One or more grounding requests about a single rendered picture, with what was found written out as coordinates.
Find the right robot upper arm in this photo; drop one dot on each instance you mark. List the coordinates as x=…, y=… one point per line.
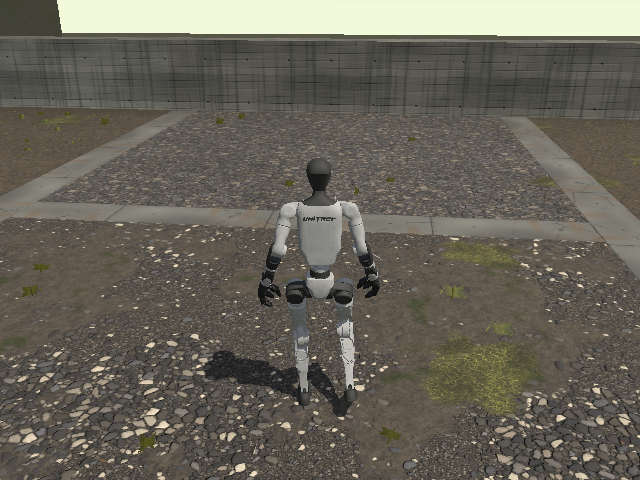
x=351, y=211

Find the left robot hand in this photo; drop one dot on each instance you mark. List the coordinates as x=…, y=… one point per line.
x=263, y=291

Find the robot left forearm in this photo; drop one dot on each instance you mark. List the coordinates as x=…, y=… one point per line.
x=270, y=268

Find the robot right forearm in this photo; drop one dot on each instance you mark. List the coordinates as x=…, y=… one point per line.
x=368, y=264

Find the robot torso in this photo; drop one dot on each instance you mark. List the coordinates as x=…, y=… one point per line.
x=319, y=235

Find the left robot thigh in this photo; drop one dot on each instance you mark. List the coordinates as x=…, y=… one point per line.
x=296, y=299

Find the right robot hand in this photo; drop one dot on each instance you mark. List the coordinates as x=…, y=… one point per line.
x=366, y=284

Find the left robot upper arm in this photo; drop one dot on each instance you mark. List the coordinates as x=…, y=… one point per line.
x=287, y=212

